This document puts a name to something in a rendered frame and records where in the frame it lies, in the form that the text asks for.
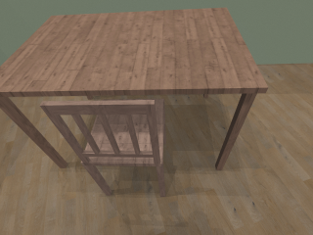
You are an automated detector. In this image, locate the chair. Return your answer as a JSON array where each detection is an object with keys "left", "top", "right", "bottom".
[{"left": 39, "top": 98, "right": 166, "bottom": 197}]

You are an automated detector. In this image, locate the table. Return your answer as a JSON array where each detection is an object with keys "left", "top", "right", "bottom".
[{"left": 0, "top": 7, "right": 269, "bottom": 170}]

